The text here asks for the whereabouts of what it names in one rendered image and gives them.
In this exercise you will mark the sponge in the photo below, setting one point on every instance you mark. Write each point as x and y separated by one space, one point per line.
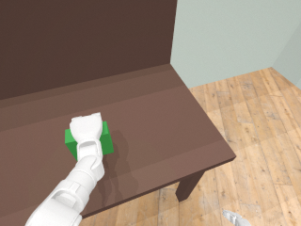
105 139

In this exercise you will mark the robot left hand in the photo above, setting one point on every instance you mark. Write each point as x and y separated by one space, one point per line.
90 126

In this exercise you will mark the robot right hand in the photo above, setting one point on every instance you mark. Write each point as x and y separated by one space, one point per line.
235 218

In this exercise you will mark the table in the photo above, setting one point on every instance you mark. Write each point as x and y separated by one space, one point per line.
63 59

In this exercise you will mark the left robot upper arm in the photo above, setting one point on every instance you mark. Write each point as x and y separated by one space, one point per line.
55 213

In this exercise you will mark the robot left forearm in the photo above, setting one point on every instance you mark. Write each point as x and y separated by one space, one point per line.
74 191

